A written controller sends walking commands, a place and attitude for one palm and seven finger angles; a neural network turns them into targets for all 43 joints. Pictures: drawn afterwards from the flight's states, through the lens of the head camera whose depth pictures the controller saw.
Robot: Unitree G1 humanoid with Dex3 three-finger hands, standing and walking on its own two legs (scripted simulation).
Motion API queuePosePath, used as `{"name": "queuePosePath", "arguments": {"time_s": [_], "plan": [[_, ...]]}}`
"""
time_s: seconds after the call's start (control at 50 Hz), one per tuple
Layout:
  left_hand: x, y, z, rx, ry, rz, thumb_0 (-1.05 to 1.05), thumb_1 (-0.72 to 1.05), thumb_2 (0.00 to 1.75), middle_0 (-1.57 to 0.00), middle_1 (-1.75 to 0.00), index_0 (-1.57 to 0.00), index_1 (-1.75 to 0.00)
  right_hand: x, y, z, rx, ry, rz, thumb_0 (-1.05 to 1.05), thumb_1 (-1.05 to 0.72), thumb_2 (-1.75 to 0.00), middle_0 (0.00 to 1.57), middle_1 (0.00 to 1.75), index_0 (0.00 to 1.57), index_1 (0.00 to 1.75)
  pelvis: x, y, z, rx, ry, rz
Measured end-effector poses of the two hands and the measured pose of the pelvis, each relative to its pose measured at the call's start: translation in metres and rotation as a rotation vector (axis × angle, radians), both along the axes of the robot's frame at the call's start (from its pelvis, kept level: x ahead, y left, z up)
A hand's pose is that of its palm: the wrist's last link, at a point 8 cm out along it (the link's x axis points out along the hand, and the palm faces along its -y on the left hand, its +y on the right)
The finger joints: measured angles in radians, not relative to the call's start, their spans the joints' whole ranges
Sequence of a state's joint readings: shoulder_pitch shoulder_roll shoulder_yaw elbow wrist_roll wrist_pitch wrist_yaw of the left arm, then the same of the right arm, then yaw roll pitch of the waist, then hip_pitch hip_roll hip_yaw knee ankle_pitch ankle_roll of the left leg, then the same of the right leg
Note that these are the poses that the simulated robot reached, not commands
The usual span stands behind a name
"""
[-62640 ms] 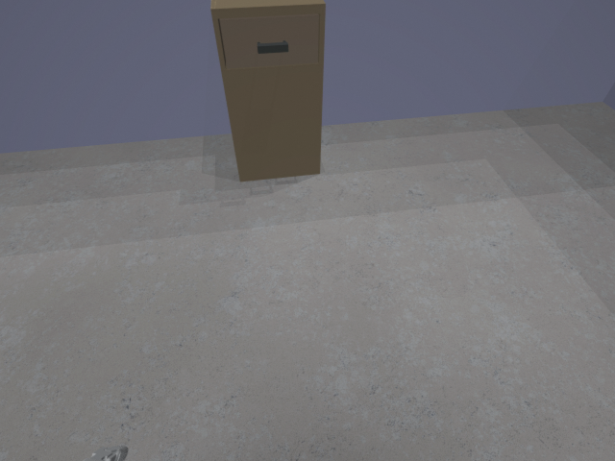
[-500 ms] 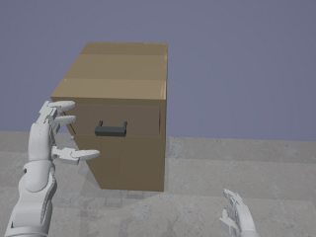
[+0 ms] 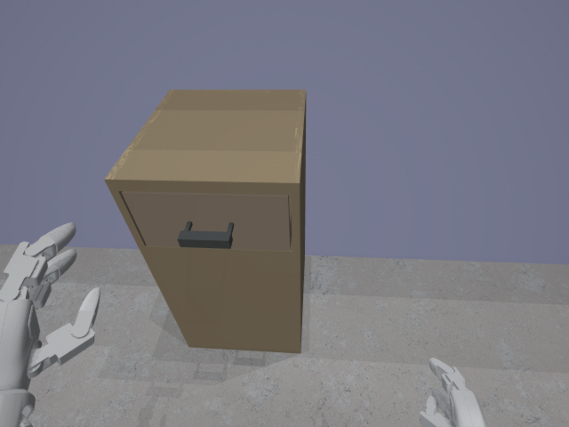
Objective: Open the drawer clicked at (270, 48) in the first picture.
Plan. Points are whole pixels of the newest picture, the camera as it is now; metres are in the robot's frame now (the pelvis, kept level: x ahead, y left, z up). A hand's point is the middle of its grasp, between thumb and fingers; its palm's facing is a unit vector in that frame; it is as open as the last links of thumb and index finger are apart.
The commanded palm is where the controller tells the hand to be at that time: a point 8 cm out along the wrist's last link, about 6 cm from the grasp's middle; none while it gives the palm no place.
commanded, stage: draw the hand back to the body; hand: left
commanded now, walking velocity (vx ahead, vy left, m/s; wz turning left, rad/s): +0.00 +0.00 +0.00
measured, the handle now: (207, 232) +0.54 +0.25 -0.10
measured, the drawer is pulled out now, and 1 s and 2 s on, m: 0.00 0.00 0.00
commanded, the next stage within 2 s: step back with the hand held close in 0.20 s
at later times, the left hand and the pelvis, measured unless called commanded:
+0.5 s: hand (70, 331) +0.17 +0.26 +0.14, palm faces +0.37 -0.82 -0.44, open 7.4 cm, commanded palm +0.11 +0.30 +0.17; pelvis -0.01 +0.02 +0.00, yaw +1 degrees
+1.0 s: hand (19, 382) +0.12 +0.27 +0.14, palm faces +0.37 -0.84 -0.41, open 7.4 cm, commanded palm +0.06 +0.31 +0.17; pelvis -0.07 +0.03 -0.01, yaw +1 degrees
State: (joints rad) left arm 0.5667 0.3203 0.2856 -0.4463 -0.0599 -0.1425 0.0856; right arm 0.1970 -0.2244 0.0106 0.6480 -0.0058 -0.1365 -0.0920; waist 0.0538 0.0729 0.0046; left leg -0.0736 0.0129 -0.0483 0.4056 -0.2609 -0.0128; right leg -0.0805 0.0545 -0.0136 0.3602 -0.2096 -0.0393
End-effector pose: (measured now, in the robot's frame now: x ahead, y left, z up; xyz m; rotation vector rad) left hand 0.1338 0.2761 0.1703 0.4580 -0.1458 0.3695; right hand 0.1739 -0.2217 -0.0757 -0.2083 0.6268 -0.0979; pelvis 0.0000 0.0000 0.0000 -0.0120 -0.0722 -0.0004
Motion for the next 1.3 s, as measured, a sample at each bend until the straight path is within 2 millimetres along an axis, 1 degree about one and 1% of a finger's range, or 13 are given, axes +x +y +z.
{"name": "queuePosePath", "arguments": {"time_s": [0.06,0.14,0.32,0.42,0.52,0.6,0.68,0.8,0.94,1.04,1.12,1.22,1.3], "plan": [[-0.005,0.002,-0.001,-0.009,-0.011,0.018,0.01,0.69,0.81,-0.23,-0.43,-0.22,-0.43,0.001,0.005,0.001,0.002,-0.013,0.015,0.01,-0.91,-0.89,0.2,0.3,0.2,0.3,-0.004,0.0,0.0,-0.001,-0.006,0.005],[-0.007,0.004,-0.004,-0.027,-0.018,0.032,0.01,0.79,0.85,-0.22,-0.37,-0.22,-0.37,0.001,0.012,0.003,0.006,-0.022,0.031,0.01,-0.91,-0.89,0.2,0.3,0.2,0.3,-0.008,0.0,0.0,-0.001,-0.012,0.007],[-0.004,0.007,-0.004,-0.026,-0.02,0.014,0.01,0.88,0.89,-0.22,-0.31,-0.21,-0.31,-0.006,0.019,0.002,0.009,-0.011,0.039,0.01,-0.91,-0.89,0.2,0.3,0.2,0.3,-0.009,0.004,0.001,0.0,-0.015,0.001],[-0.002,0.014,-0.003,0.028,-0.003,0.014,0.02,0.89,0.9,-0.22,-0.31,-0.21,-0.31,-0.013,0.012,-0.001,-0.028,0.05,0.027,0.01,-0.91,-0.89,0.2,0.3,0.2,0.3,-0.012,0.009,-0.001,-0.015,0.045,0.02],[-0.002,0.019,-0.014,0.023,0.049,-0.001,0.01,0.89,0.9,-0.21,-0.3,-0.21,-0.3,-0.025,0.001,-0.005,-0.067,0.121,-0.033,0.01,-0.91,-0.89,0.2,0.3,0.2,0.3,-0.016,0.017,-0.004,-0.019,0.088,0.025],[-0.006,0.023,-0.02,0.021,0.078,-0.02,0.02,0.89,0.9,-0.22,-0.3,-0.21,-0.3,-0.037,-0.001,-0.004,-0.091,0.147,-0.065,0.01,-0.91,-0.89,0.2,0.3,0.2,0.3,-0.022,0.022,-0.006,-0.016,0.102,0.024],[-0.013,0.027,-0.016,0.042,0.05,-0.05,0.02,0.89,0.9,-0.22,-0.3,-0.21,-0.3,-0.045,0.004,0.001,-0.094,0.132,-0.072,0.01,-0.91,-0.89,0.2,0.3,0.2,0.3,-0.03,0.025,-0.008,-0.013,0.107,0.018],[-0.027,0.031,-0.005,0.07,-0.034,-0.079,0.02,0.89,0.9,-0.22,-0.3,-0.21,-0.3,-0.051,0.019,0.008,-0.078,0.078,-0.047,0.01,-0.91,-0.89,0.2,0.3,0.2,0.3,-0.045,0.028,-0.01,-0.011,0.109,0.009],[-0.049,0.034,-0.009,0.05,-0.07,-0.06,0.02,0.89,0.9,-0.22,-0.3,-0.21,-0.3,-0.064,0.028,0.01,-0.068,0.04,-0.013,0.01,-0.91,-0.89,0.2,0.3,0.2,0.3,-0.063,0.03,-0.013,-0.022,0.111,0.01],[-0.062,0.037,-0.012,0.034,-0.076,-0.051,0.02,0.89,0.9,-0.22,-0.3,-0.21,-0.3,-0.081,0.027,0.008,-0.088,0.066,-0.012,0.01,-0.91,-0.89,0.2,0.3,0.21,0.3,-0.074,0.033,-0.013,-0.033,0.112,0.016],[-0.069,0.039,-0.01,0.06,-0.073,-0.046,0.02,0.89,0.9,-0.22,-0.3,-0.21,-0.3,-0.095,0.024,0.005,-0.099,0.084,-0.019,0.01,-0.91,-0.89,0.2,0.3,0.21,0.3,-0.082,0.032,-0.013,-0.03,0.107,0.027],[-0.08,0.034,-0.007,0.109,-0.083,-0.034,0.02,0.89,0.9,-0.22,-0.3,-0.21,-0.3,-0.107,0.018,-0.005,-0.1,0.082,-0.008,0.01,-0.91,-0.89,0.2,0.3,0.21,0.3,-0.092,0.026,-0.019,-0.022,0.104,0.032],[-0.089,0.027,-0.008,0.085,-0.094,-0.039,0.02,0.89,0.9,-0.22,-0.3,-0.21,-0.3,-0.117,0.012,-0.012,-0.084,0.101,-0.024,0.01,-0.91,-0.89,0.2,0.3,0.21,0.3,-0.102,0.024,-0.02,-0.029,0.108,0.035]]}}
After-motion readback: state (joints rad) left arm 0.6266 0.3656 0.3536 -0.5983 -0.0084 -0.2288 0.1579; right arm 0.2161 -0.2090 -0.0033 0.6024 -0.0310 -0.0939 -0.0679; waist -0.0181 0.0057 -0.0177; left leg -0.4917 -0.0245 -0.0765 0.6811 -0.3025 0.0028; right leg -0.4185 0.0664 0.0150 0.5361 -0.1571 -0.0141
